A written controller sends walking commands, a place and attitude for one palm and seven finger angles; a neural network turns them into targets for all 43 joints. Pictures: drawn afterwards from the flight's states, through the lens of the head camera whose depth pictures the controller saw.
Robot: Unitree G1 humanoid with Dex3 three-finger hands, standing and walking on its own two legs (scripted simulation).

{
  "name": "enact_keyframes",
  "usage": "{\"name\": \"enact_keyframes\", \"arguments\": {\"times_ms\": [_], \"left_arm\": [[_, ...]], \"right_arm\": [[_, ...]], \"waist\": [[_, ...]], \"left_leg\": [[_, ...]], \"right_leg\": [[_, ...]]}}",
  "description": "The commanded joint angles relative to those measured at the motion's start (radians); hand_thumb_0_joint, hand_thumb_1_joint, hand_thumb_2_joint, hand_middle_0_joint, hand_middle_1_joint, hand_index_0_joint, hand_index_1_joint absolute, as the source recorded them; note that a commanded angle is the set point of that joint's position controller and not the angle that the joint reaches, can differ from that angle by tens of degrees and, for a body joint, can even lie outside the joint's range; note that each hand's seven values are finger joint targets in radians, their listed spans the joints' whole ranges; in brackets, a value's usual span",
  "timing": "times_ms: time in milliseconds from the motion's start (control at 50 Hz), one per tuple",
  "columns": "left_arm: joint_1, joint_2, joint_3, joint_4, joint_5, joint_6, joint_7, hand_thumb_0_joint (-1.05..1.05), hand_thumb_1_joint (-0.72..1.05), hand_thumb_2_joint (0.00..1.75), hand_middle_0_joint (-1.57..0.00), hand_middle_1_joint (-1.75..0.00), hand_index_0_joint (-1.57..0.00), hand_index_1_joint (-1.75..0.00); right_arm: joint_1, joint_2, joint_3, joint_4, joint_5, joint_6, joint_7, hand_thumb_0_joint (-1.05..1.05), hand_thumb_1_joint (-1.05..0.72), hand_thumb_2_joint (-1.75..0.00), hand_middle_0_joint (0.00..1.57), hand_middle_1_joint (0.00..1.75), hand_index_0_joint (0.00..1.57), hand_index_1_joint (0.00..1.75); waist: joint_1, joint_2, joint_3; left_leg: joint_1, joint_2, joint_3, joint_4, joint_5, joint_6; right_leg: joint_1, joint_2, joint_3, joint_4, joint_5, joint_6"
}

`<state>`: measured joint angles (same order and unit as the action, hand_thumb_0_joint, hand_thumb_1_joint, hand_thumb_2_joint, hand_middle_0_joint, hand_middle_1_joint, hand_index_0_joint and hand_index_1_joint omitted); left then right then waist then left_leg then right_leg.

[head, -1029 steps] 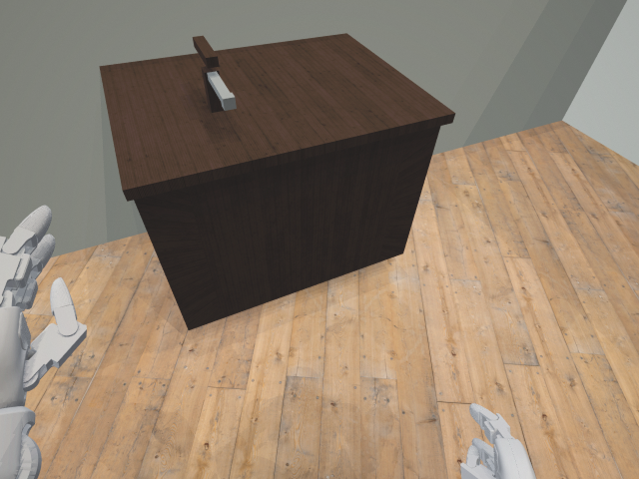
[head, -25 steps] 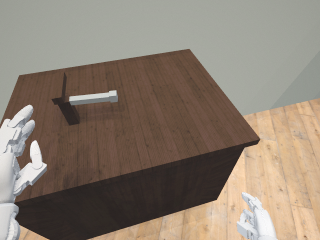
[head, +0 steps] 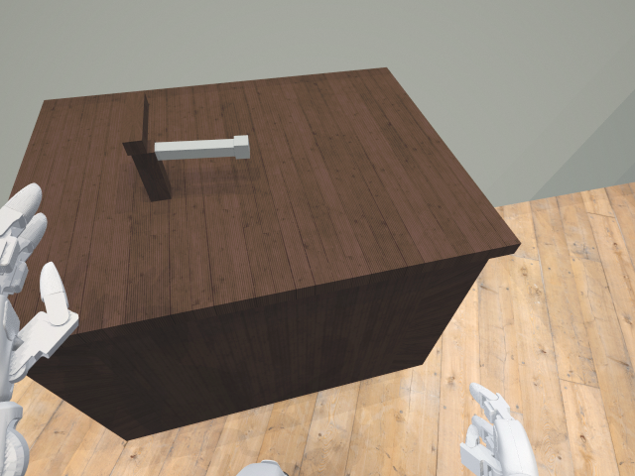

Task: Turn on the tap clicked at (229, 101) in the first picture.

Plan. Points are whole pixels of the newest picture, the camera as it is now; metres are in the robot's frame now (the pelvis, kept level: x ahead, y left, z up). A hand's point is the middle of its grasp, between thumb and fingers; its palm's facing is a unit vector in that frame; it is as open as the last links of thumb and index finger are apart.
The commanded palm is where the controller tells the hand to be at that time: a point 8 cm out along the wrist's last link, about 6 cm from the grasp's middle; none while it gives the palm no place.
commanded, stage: step back with the hand held close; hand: left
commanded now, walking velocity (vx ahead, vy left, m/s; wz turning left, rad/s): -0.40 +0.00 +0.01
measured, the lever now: (241, 147) +0.60 +0.19 +0.06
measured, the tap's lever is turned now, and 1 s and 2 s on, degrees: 83 83 83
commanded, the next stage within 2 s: stop stepping back and stand still in 0.84 s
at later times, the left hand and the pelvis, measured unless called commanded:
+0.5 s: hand (56, 349) +0.18 +0.23 +0.18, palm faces +0.38 -0.86 -0.35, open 7.5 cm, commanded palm +0.13 +0.28 +0.19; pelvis -0.03 +0.00 -0.02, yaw +0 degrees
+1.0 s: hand out of the picture +0.08 +0.23 +0.18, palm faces +0.38 -0.85 -0.35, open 7.5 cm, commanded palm +0.01 +0.27 +0.19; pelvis -0.14 -0.02 -0.01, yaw +1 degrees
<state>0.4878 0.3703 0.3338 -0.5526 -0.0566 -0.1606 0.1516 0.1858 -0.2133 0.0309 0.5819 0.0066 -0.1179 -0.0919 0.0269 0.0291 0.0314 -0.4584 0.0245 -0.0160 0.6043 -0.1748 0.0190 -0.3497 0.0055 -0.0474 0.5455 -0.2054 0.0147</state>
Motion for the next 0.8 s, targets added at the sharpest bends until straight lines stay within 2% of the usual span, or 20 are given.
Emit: {"name": "enact_keyframes", "arguments": {"times_ms": [0,20,220,300,360,400,420,460,480,500,520,560,620,640,660,680,700,720,740,780], "left_arm": [[-0.04,0.194,0.15,-0.224,0.003,-0.071,0.028,0.0,0.9,0.9,-0.2,-0.3,-0.2,-0.3],[-0.037,0.163,0.128,-0.221,0.003,-0.073,0.025,0.0,0.9,0.9,-0.2,-0.3,-0.2,-0.3],[-0.046,0.164,0.129,-0.247,0.007,-0.094,0.032,0.0,0.9,0.9,-0.2,-0.3,-0.2,-0.3],[-0.042,0.19,0.142,-0.258,0.001,-0.099,0.041,0.0,0.9,0.9,-0.2,-0.3,-0.2,-0.3],[-0.042,0.185,0.137,-0.27,-0.007,-0.104,0.043,0.0,0.9,0.9,-0.2,-0.3,-0.2,-0.3],[-0.025,0.205,0.164,-0.271,-0.012,-0.103,0.046,0.0,0.9,0.9,-0.2,-0.3,-0.2,-0.3],[-0.024,0.188,0.151,-0.283,-0.013,-0.106,0.043,0.0,0.9,0.9,-0.2,-0.3,-0.2,-0.3],[-0.041,0.19,0.164,-0.308,-0.006,-0.114,0.042,0.0,0.9,0.9,-0.2,-0.3,-0.2,-0.3],[-0.061,0.189,0.171,-0.299,0.009,-0.115,0.04,0.0,0.9,0.9,-0.2,-0.3,-0.2,-0.3],[-0.104,0.212,0.182,-0.306,0.01,-0.117,0.042,0.0,0.9,0.9,-0.2,-0.3,-0.2,-0.3],[-0.099,0.191,0.171,-0.257,0.007,-0.115,0.036,0.0,0.9,0.9,-0.2,-0.3,-0.2,-0.3],[-0.09,0.16,0.144,-0.24,-0.003,-0.11,0.027,0.0,0.9,0.9,-0.2,-0.3,-0.2,-0.3],[-0.047,0.146,0.12,-0.243,-0.007,-0.106,0.015,0.0,0.9,0.9,-0.2,-0.3,-0.2,-0.3],[-0.049,0.149,0.117,-0.233,-0.007,-0.107,0.009,0.0,0.9,0.9,-0.2,-0.3,-0.2,-0.3],[-0.068,0.161,0.114,-0.236,-0.001,-0.112,0.004,0.0,0.9,0.9,-0.2,-0.3,-0.2,-0.3],[-0.094,0.175,0.109,-0.23,0.004,-0.119,0.004,0.0,0.9,0.9,-0.2,-0.3,-0.2,-0.3],[-0.112,0.178,0.089,-0.258,-0.003,-0.109,0.006,0.0,0.9,0.9,-0.2,-0.3,-0.2,-0.3],[-0.064,0.175,0.097,-0.176,-0.003,-0.081,-0.002,0.0,0.9,0.9,-0.2,-0.3,-0.2,-0.3],[-0.075,0.166,0.103,-0.192,-0.01,-0.079,-0.009,0.0,0.9,0.9,-0.2,-0.3,-0.2,-0.3],[-0.106,0.191,0.14,-0.195,-0.011,-0.097,-0.011,0.0,0.9,0.9,-0.2,-0.3,-0.2,-0.3]], "right_arm": [[-0.093,-0.139,-0.059,-0.161,-0.007,-0.053,-0.013,0.0,-0.9,-0.9,0.2,0.3,0.2,0.3],[-0.088,-0.131,-0.055,-0.158,-0.008,-0.05,-0.01,0.0,-0.9,-0.9,0.2,0.3,0.2,0.3],[-0.072,-0.127,-0.06,-0.146,-0.014,-0.058,-0.005,0.0,-0.9,-0.9,0.2,0.3,0.2,0.3],[-0.054,-0.123,-0.066,-0.129,-0.013,-0.056,-0.001,0.0,-0.9,-0.9,0.2,0.3,0.2,0.3],[-0.053,-0.112,-0.064,-0.131,-0.009,-0.048,0.006,0.0,-0.9,-0.9,0.2,0.3,0.2,0.3],[-0.057,-0.121,-0.069,-0.134,-0.008,-0.042,0.004,0.0,-0.9,-0.9,0.2,0.3,0.2,0.3],[-0.059,-0.123,-0.065,-0.144,-0.006,-0.042,0.003,0.0,-0.9,-0.9,0.2,0.3,0.2,0.3],[-0.074,-0.143,-0.068,-0.152,-0.01,-0.059,0.001,0.0,-0.9,-0.9,0.2,0.3,0.2,0.3],[-0.065,-0.143,-0.073,-0.141,-0.022,-0.07,0.001,0.0,-0.9,-0.9,0.2,0.3,0.2,0.3],[-0.057,-0.137,-0.083,-0.132,-0.026,-0.073,0.001,0.0,-0.9,-0.9,0.2,0.3,0.2,0.3],[-0.03,-0.131,-0.091,-0.109,-0.029,-0.078,0.009,0.0,-0.9,-0.9,0.2,0.3,0.2,0.3],[-0.02,-0.124,-0.09,-0.099,-0.023,-0.094,0.024,0.0,-0.9,-0.9,0.2,0.3,0.2,0.3],[-0.034,-0.114,-0.069,-0.102,-0.026,-0.092,0.032,0.0,-0.9,-0.9,0.2,0.3,0.2,0.3],[-0.037,-0.114,-0.07,-0.1,-0.028,-0.084,0.034,0.0,-0.9,-0.9,0.2,0.3,0.2,0.3],[-0.036,-0.111,-0.075,-0.1,-0.026,-0.075,0.034,0.0,-0.9,-0.9,0.2,0.3,0.2,0.3],[-0.029,-0.097,-0.076,-0.089,-0.016,-0.065,0.03,0.0,-0.9,-0.9,0.2,0.3,0.2,0.3],[-0.045,-0.089,-0.076,-0.098,-0.001,-0.073,0.026,0.0,-0.9,-0.9,0.2,0.3,0.2,0.3],[-0.082,-0.109,-0.086,-0.106,0.005,-0.062,0.027,0.0,-0.9,-0.9,0.2,0.3,0.2,0.3],[-0.12,-0.048,-0.054,-0.116,0.006,-0.052,0.031,0.0,-0.9,-0.9,0.2,0.3,0.2,0.3],[-0.14,-0.039,-0.023,-0.117,-0.012,-0.023,0.03,0.0,-0.9,-0.9,0.2,0.3,0.2,0.3]], "waist": [[-0.016,0.066,-0.124],[-0.017,0.068,-0.123],[-0.023,0.051,-0.147],[-0.031,-0.054,-0.173],[-0.038,-0.087,-0.179],[-0.039,-0.052,-0.174],[-0.04,0.018,-0.157],[-0.035,0.222,-0.14],[-0.041,0.283,-0.134],[-0.044,0.281,-0.132],[-0.04,0.241,-0.137],[-0.025,0.182,-0.163],[-0.016,0.236,-0.182],[-0.014,0.207,-0.19],[-0.016,0.135,-0.186],[-0.026,-0.06,-0.156],[-0.012,-0.278,-0.16],[-0.02,-0.334,-0.097],[-0.036,-0.255,-0.077],[-0.059,-0.117,-0.086]], "left_leg": [[0.044,0.103,-0.177,-0.188,-0.376,0.031],[0.029,0.107,-0.178,-0.187,-0.367,0.034],[0.004,0.11,-0.17,-0.149,-0.364,0.029],[0.079,0.042,-0.091,0.062,-0.297,-0.008],[0.093,0.035,-0.088,0.114,-0.221,-0.007],[0.087,0.058,-0.131,0.047,-0.238,0.005],[0.059,0.091,-0.181,-0.04,-0.275,0.021],[-0.051,0.23,-0.365,-0.311,-0.458,0.074],[-0.147,0.297,-0.43,-0.423,-0.578,0.109],[-0.131,0.311,-0.448,-0.441,-0.528,0.123],[-0.063,0.293,-0.393,-0.387,-0.434,0.125],[0.06,0.24,-0.311,-0.338,-0.331,0.108],[0.081,0.202,-0.263,-0.32,-0.31,0.064],[0.068,0.186,-0.233,-0.263,-0.31,0.037],[0.08,0.13,-0.161,-0.104,-0.325,0.005],[0.145,0.017,-0.035,0.238,-0.325,-0.049],[0.106,-0.095,0.034,0.613,-0.355,-0.091],[-0.016,-0.09,-0.029,0.827,-0.37,-0.081],[-0.065,-0.048,-0.073,0.921,-0.336,-0.079],[-0.07,-0.002,-0.064,0.726,-0.319,-0.077]], "right_leg": [[-0.008,-0.069,0.092,-0.096,-0.161,-0.036],[0.001,-0.066,0.09,-0.085,-0.135,-0.036],[-0.016,-0.079,0.112,-0.06,-0.124,-0.046],[-0.101,-0.196,0.198,-0.136,-0.073,-0.112],[-0.119,-0.231,0.188,-0.101,0.052,-0.119],[-0.127,-0.193,0.15,-0.061,0.008,-0.101],[-0.134,-0.142,0.115,-0.013,-0.054,-0.076],[-0.059,0.002,0.053,0.179,-0.221,-0.019],[0.021,0.052,0.064,0.356,-0.284,-0.008],[0.001,0.064,0.091,0.471,-0.309,-0.01],[-0.045,0.059,0.111,0.499,-0.291,-0.015],[-0.065,0.05,0.086,0.35,-0.267,-0.016],[0.067,0.054,0.057,0.047,-0.214,-0.035],[0.13,0.043,0.05,-0.073,-0.144,-0.048],[0.124,-0.014,0.07,-0.203,-0.047,-0.073],[-0.026,-0.153,0.155,-0.309,0.055,-0.136],[-0.148,-0.328,0.32,-0.359,0.026,-0.236],[-0.183,-0.371,0.355,-0.316,0.25,-0.259],[-0.16,-0.347,0.295,-0.219,0.372,-0.247],[-0.054,-0.278,0.202,-0.123,0.498,-0.179]]}}
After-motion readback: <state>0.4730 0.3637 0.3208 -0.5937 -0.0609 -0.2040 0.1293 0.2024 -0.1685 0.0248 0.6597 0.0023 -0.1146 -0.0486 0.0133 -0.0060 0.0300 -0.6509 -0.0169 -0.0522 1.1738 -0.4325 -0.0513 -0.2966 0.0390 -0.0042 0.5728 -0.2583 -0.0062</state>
